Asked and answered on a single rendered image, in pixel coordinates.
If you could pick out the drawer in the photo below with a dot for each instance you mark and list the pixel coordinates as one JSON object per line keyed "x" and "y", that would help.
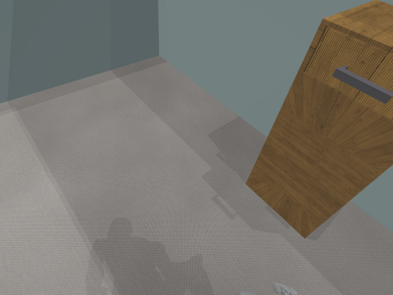
{"x": 337, "y": 49}

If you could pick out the handle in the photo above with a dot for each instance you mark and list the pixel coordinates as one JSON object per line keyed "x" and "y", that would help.
{"x": 368, "y": 87}

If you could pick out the right robot hand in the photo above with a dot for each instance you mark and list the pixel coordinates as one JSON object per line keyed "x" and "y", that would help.
{"x": 283, "y": 290}

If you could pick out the cabinet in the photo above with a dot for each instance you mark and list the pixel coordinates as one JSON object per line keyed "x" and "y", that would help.
{"x": 324, "y": 146}

